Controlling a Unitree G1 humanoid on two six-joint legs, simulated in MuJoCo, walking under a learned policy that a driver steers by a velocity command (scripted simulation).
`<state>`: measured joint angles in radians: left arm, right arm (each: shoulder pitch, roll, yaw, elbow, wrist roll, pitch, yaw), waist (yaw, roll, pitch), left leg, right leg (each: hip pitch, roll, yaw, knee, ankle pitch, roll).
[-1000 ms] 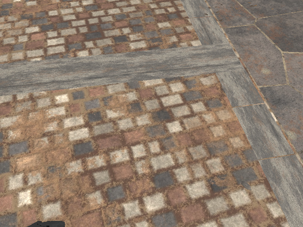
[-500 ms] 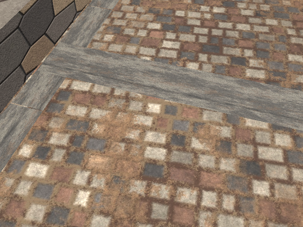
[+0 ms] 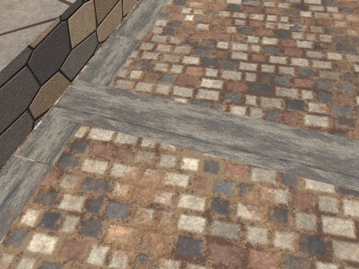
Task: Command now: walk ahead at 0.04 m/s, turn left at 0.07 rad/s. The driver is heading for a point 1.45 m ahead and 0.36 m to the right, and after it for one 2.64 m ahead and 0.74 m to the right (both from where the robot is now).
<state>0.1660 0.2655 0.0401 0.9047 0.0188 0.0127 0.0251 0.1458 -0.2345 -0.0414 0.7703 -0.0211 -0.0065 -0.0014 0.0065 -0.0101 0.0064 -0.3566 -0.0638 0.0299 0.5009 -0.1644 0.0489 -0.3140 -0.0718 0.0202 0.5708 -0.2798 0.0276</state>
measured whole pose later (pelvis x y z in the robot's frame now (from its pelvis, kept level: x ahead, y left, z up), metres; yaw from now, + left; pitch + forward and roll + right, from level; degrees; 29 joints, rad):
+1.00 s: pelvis +0.04 -0.03 +0.01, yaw +0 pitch -2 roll +0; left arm 0.23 0.22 0.02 1.08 0.01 -0.01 0.04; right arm 0.14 -0.22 -0.04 1.11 0.00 0.02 -0.04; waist 0.00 0.00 0.04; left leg -0.23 0.00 -0.01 0.49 -0.23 0.00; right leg -0.15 -0.01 -0.02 0.48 -0.30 0.00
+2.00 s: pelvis +0.18 +0.01 +0.01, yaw +0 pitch +1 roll +0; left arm 0.17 0.26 0.06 0.94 -0.03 -0.10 -0.01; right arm 0.46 -0.17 -0.02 1.13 0.00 -0.09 0.00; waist -0.05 -0.03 -0.02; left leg 0.00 -0.04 0.05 0.26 -0.28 0.05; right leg -0.64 -0.10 -0.02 1.04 -0.17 -0.05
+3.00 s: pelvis +0.76 +0.03 +0.01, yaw -5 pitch +1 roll +1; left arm 0.24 0.27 0.08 0.95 -0.04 -0.06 0.01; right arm 0.25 -0.23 -0.06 0.96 -0.02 -0.11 0.02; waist -0.02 -0.05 0.02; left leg -0.19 -0.02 0.15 0.34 -0.17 0.06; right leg -0.59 -0.10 0.07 1.13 -0.25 -0.05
